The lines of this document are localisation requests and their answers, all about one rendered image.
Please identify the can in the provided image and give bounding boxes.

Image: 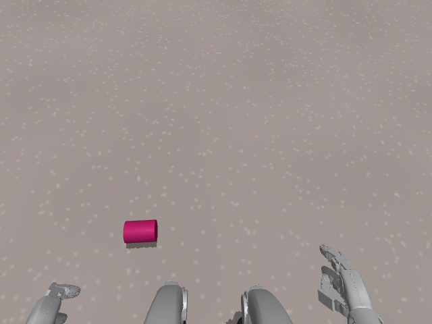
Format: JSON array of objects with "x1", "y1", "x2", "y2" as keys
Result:
[{"x1": 123, "y1": 220, "x2": 158, "y2": 244}]

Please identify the right robot arm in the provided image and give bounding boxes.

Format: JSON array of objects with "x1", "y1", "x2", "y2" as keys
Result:
[{"x1": 348, "y1": 308, "x2": 384, "y2": 324}]

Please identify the right robot hand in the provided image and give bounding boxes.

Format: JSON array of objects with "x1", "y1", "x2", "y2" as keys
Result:
[{"x1": 317, "y1": 244, "x2": 373, "y2": 318}]

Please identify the left robot hand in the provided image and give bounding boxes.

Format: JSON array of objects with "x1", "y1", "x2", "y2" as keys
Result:
[{"x1": 25, "y1": 282, "x2": 81, "y2": 324}]

